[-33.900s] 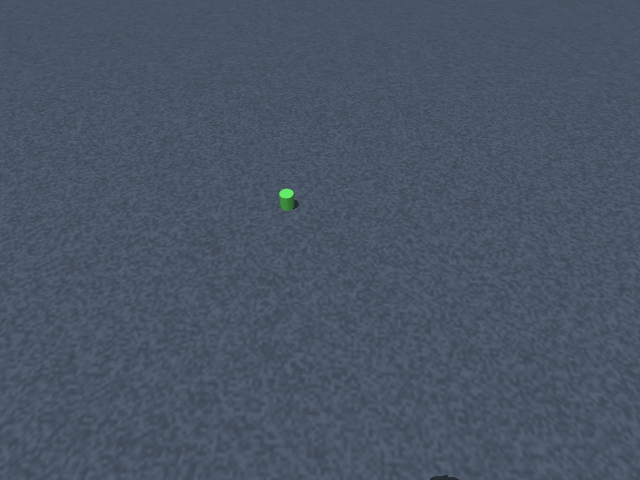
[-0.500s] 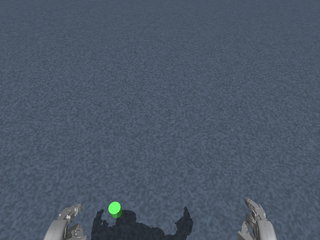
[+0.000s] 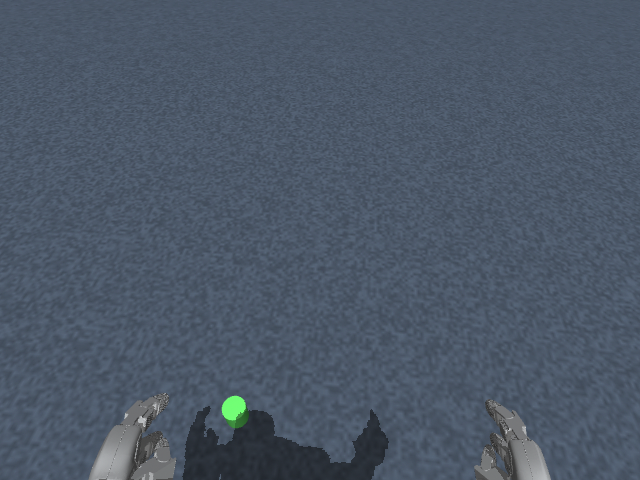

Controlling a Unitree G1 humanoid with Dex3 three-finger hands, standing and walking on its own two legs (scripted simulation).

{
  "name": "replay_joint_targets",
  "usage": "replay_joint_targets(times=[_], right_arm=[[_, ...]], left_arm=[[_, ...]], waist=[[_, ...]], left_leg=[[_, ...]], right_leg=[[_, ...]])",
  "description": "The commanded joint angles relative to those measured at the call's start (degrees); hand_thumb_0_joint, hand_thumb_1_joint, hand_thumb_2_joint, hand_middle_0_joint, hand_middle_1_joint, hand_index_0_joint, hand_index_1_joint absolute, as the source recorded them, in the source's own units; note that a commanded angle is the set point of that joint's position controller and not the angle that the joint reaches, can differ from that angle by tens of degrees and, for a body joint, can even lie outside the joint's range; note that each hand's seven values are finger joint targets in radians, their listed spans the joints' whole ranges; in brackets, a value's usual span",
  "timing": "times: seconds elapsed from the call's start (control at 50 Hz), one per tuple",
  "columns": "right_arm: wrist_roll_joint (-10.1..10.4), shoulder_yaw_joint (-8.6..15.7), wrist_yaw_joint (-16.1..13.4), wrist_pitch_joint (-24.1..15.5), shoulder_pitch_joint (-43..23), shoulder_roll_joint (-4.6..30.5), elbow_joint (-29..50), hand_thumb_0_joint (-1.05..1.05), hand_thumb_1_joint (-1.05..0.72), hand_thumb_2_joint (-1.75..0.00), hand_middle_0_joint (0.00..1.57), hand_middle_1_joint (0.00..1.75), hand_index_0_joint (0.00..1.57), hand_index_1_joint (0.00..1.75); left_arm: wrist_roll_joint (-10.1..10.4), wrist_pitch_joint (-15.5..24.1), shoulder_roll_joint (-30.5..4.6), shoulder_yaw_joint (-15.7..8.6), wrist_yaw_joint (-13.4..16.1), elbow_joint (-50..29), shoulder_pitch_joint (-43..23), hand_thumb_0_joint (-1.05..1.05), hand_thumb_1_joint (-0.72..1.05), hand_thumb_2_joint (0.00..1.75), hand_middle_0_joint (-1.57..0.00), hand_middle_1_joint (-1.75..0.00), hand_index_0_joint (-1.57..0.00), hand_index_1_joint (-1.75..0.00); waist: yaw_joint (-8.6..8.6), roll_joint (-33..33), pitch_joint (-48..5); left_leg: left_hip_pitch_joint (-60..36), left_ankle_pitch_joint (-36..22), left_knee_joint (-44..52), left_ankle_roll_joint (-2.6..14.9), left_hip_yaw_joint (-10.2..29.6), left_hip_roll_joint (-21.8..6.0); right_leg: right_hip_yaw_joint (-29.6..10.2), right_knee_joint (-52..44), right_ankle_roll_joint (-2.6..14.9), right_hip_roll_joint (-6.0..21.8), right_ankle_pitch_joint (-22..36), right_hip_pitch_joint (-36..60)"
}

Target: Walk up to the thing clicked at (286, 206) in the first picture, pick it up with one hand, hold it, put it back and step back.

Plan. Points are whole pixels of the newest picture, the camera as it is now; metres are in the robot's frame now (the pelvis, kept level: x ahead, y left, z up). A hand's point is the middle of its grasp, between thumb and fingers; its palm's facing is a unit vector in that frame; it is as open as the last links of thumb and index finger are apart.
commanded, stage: stand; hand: left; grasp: from above
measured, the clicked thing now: (235, 412) +0.42 +0.23 -0.68
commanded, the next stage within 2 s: none
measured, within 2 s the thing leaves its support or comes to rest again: neither
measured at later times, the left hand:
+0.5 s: hand out of the picture +0.04 +0.24 -0.11, palm faces +0.06 -0.95 -0.31, open 7.4 cm
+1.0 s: hand out of the picture +0.04 +0.23 -0.10, palm faces +0.05 -0.94 -0.33, open 7.4 cm
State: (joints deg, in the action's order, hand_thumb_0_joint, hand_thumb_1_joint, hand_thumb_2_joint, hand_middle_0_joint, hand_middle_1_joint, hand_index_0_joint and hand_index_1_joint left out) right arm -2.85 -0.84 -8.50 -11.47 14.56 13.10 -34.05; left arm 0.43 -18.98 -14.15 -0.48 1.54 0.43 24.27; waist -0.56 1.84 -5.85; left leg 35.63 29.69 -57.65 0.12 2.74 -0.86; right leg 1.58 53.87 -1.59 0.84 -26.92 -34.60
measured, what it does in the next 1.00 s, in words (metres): rises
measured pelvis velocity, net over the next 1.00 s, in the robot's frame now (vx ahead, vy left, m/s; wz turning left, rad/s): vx -0.01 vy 0.00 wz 0.01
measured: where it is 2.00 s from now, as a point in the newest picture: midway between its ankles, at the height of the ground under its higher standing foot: outside the picture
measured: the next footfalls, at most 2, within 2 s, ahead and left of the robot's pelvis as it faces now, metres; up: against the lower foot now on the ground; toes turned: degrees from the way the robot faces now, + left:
none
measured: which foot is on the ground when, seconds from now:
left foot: down 0.00-1.00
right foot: down 0.00-1.00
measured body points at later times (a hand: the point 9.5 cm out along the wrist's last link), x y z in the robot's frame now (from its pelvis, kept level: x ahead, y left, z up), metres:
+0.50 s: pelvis +0.00 +0.01 +0.05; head +0.00 +0.01 +0.50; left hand +0.04 +0.29 -0.09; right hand +0.07 -0.26 -0.08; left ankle -0.01 +0.12 -0.68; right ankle +0.00 -0.14 -0.68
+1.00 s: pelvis -0.01 +0.00 +0.06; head -0.01 -0.01 +0.51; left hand +0.04 +0.28 -0.07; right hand +0.06 -0.29 -0.08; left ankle -0.01 +0.12 -0.68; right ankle +0.00 -0.14 -0.68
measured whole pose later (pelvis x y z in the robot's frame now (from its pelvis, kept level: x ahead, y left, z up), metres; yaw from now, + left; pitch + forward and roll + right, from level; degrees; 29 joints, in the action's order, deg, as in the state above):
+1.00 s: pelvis -0.01 +0.00 +0.06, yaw +1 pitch -4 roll +0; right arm -1.5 1.7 -1.3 -0.2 8.9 17.2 -64.1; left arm -1.6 0.0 -16.4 -2.4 1.5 65.7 8.7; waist 1.0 0.9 3.6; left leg 5.3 11.6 -21.1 -0.1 1.9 0.5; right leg 1.4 20.6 -1.8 2.4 -10.7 -5.6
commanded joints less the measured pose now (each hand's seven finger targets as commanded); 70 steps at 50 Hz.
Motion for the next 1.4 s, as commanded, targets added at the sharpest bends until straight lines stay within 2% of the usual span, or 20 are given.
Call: replay_joint_targets(times=[0.0,0.02,0.04,0.1,0.14,0.18,0.36,0.5,0.54,0.56,0.62,0.66,0.76,0.84,1.0,1.1,1.18,1.24,1.32,1.38], right_arm=[[-3.57,5.56,4.47,5.07,-5.48,14.23,-1.41,0.0,-0.9,-0.9,0.2,0.3,0.2,0.3],[-1.83,5.69,5.38,5.38,-5.25,12.59,-3.19,0.0,-0.9,-0.9,0.2,0.3,0.2,0.3],[-0.63,5.42,6.17,5.88,-5.55,11.44,-4.05,0.0,-0.9,-0.9,0.2,0.3,0.2,0.3],[0.19,6.02,7.2,6.8,-6.24,11.28,-7.09,0.0,-0.9,-0.9,0.2,0.3,0.2,0.3],[-0.28,6.04,7.26,7.38,-6.08,11.19,-9.13,0.0,-0.9,-0.9,0.2,0.3,0.2,0.3],[-0.29,6.3,7.24,7.85,-6.67,11.57,-10.57,0.0,-0.9,-0.9,0.2,0.3,0.2,0.3],[0.36,5.81,6.26,9.17,-5.9,13.22,-18.14,0.0,-0.9,-0.9,0.2,0.3,0.2,0.3],[1.02,5.57,6.03,9.78,-5.68,13.12,-22.45,0.0,-0.9,-0.9,0.2,0.3,0.2,0.3],[1.2,5.54,6.04,9.9,-5.79,13.16,-23.22,0.0,-0.9,-0.9,0.2,0.3,0.2,0.3],[1.19,5.44,6.11,10.0,-5.5,13.23,-23.7,0.0,-0.9,-0.9,0.2,0.3,0.2,0.3],[1.17,5.32,6.18,10.12,-6.18,13.41,-24.44,0.0,-0.9,-0.9,0.2,0.3,0.2,0.3],[1.1,5.26,6.27,10.18,-6.29,13.29,-24.84,0.0,-0.9,-0.9,0.2,0.3,0.2,0.3],[1.36,5.15,6.55,10.2,-7.06,13.77,-25.56,0.0,-0.9,-0.9,0.2,0.3,0.2,0.3],[1.31,4.91,6.75,10.48,-7.55,13.97,-26.09,0.0,-0.9,-0.9,0.2,0.3,0.2,0.3],[1.52,4.33,6.78,10.13,-7.5,14.37,-26.93,0.0,-0.9,-0.9,0.2,0.3,0.2,0.3],[1.55,4.15,6.77,10.29,-8.02,14.99,-27.38,0.0,-0.9,-0.9,0.2,0.3,0.2,0.3],[1.5,3.96,6.92,10.29,-7.88,14.96,-27.61,0.0,-0.9,-0.9,0.2,0.3,0.2,0.3],[1.61,3.95,6.97,10.14,-8.35,15.36,-27.61,0.0,-0.9,-0.9,0.2,0.3,0.2,0.3],[1.6,3.87,6.87,9.78,-8.09,15.77,-27.71,0.0,-0.9,-0.9,0.2,0.3,0.2,0.3],[1.75,3.83,6.9,9.98,-8.51,15.69,-27.72,0.0,-0.9,-0.9,0.2,0.3,0.2,0.3]], left_arm=[[-4.56,14.74,-11.14,-4.63,1.62,15.65,-7.28,0.0,0.9,0.9,-0.2,-0.3,-0.2,-0.3],[-4.42,15.65,-10.97,-4.62,1.41,18.24,-8.47,0.0,0.9,0.9,-0.2,-0.3,-0.2,-0.3],[-4.01,15.83,-10.67,-4.6,1.14,21.12,-10.17,0.0,0.9,0.9,-0.2,-0.3,-0.2,-0.3],[-3.22,16.91,-10.88,-4.68,1.18,28.27,-12.71,0.0,0.9,0.9,-0.2,-0.3,-0.2,-0.3],[-3.28,17.73,-10.52,-4.79,1.21,32.54,-14.15,0.0,0.9,0.9,-0.2,-0.3,-0.2,-0.3],[-3.16,18.55,-10.53,-4.81,1.23,36.47,-14.06,0.0,0.9,0.9,-0.2,-0.3,-0.2,-0.3],[-2.22,19.13,-10.16,-4.32,1.04,50.17,-13.95,0.0,0.9,0.9,-0.2,-0.3,-0.2,-0.3],[-2.19,19.37,-11.26,-3.92,1.22,56.84,-14.4,0.0,0.9,0.9,-0.2,-0.3,-0.2,-0.3],[-2.25,19.41,-11.56,-3.85,1.17,57.94,-14.45,0.0,0.9,0.9,-0.2,-0.3,-0.2,-0.3],[-2.23,19.37,-11.54,-3.74,1.1,58.38,-14.97,0.0,0.9,0.9,-0.2,-0.3,-0.2,-0.3],[-2.27,19.39,-11.47,-3.64,1.12,59.56,-15.06,0.0,0.9,0.9,-0.2,-0.3,-0.2,-0.3],[-2.24,19.31,-12.01,-3.79,1.05,60.29,-15.33,0.0,0.9,0.9,-0.2,-0.3,-0.2,-0.3],[-2.19,19.76,-12.26,-3.59,1.0,61.19,-15.64,0.0,0.9,0.9,-0.2,-0.3,-0.2,-0.3],[-2.04,19.79,-12.58,-3.53,0.81,61.62,-15.89,0.0,0.9,0.9,-0.2,-0.3,-0.2,-0.3],[-1.76,20.18,-13.76,-3.67,0.66,61.93,-17.82,0.0,0.9,0.9,-0.2,-0.3,-0.2,-0.3],[-1.68,19.79,-13.97,-3.6,0.32,62.42,-18.08,0.0,0.9,0.9,-0.2,-0.3,-0.2,-0.3],[-1.66,19.86,-14.41,-3.69,0.22,62.49,-18.93,0.0,0.9,0.9,-0.2,-0.3,-0.2,-0.3],[-1.61,19.94,-14.09,-3.47,-0.01,62.7,-18.61,0.0,0.9,0.9,-0.2,-0.3,-0.2,-0.3],[-1.43,20.3,-14.38,-3.5,0.05,62.26,-19.29,0.0,0.9,0.9,-0.2,-0.3,-0.2,-0.3],[-1.46,20.28,-14.12,-3.33,0.11,62.73,-18.73,0.0,0.9,0.9,-0.2,-0.3,-0.2,-0.3]], waist=[[2.3,-1.62,-1.81],[2.06,-1.88,-2.89],[2.14,-4.2,-2.03],[2.16,-4.87,-1.77],[1.77,-3.35,0.74],[2.04,-1.96,0.34],[1.88,1.8,5.49],[1.58,-0.96,6.88],[1.45,-1.85,6.95],[1.15,-1.41,8.3],[1.4,-0.95,8.11],[1.36,-1.1,9.09],[1.24,-2.08,8.37],[1.51,-1.87,9.51],[1.07,-1.77,7.64],[1.26,-1.37,8.67],[1.06,-1.93,8.49],[1.28,-2.0,8.43],[0.98,-1.37,5.79],[0.95,-2.85,6.49]], left_leg=[[-10.17,-26.99,14.87,4.03,3.65,-1.5],[-11.93,-26.36,15.8,3.63,2.37,-0.82],[-12.51,-22.84,16.54,3.3,1.2,0.02],[-14.9,-20.13,17.92,2.98,1.55,0.16],[-17.21,-18.69,21.26,3.3,2.83,-0.75],[-18.29,-20.25,22.6,3.44,3.28,-1.25],[-22.39,-21.34,35.46,2.33,6.38,-3.98],[-25.34,-25.14,37.77,1.59,4.85,-3.63],[-26.77,-25.04,38.23,1.49,4.54,-3.51],[-25.72,-21.68,39.51,1.31,4.85,-3.48],[-26.74,-23.79,39.84,1.48,4.82,-3.86],[-25.7,-19.37,41.42,1.3,5.22,-3.85],[-28.11,-22.88,40.37,1.21,4.25,-3.73],[-26.74,-19.61,41.12,1.14,4.18,-3.77],[-28.35,-26.14,40.93,0.94,3.6,-4.41],[-26.75,-19.63,42.35,0.75,3.75,-4.42],[-26.49,-19.46,42.46,0.81,3.72,-4.56],[-27.78,-20.83,41.99,0.76,3.63,-4.78],[-29.44,-28.54,40.83,0.72,3.17,-5.36],[-29.57,-27.37,40.65,0.81,3.07,-5.3]], right_leg=[[-5.41,-10.25,5.83,2.8,18.73,13.71],[-6.05,-10.41,5.75,3.83,20.04,15.09],[-6.42,-12.82,5.33,4.22,16.75,14.75],[-6.79,-17.28,4.55,5.18,14.86,15.98],[-6.07,-18.31,3.81,4.61,12.55,14.14],[-5.28,-19.49,3.31,4.61,15.71,17.16],[-3.35,-26.46,2.29,3.98,17.96,24.3],[-3.75,-31.66,1.91,5.31,19.8,28.37],[-3.67,-32.8,1.84,5.31,19.57,27.84],[-3.69,-33.3,1.74,5.11,18.05,27.82],[-3.45,-33.81,1.72,5.45,19.53,28.27],[-3.49,-34.28,1.71,5.24,17.36,28.2],[-4.14,-36.36,1.59,5.76,18.83,28.05],[-4.47,-37.18,1.63,5.79,16.23,28.07],[-4.78,-36.93,1.78,6.24,21.88,29.92],[-4.78,-37.63,1.98,5.79,16.9,29.11],[-5.0,-37.67,2.1,5.75,16.46,29.1],[-5.35,-37.98,2.35,5.91,16.56,28.37],[-5.36,-37.04,2.44,6.3,24.43,30.26],[-5.02,-37.46,2.2,6.13,23.5,29.74]])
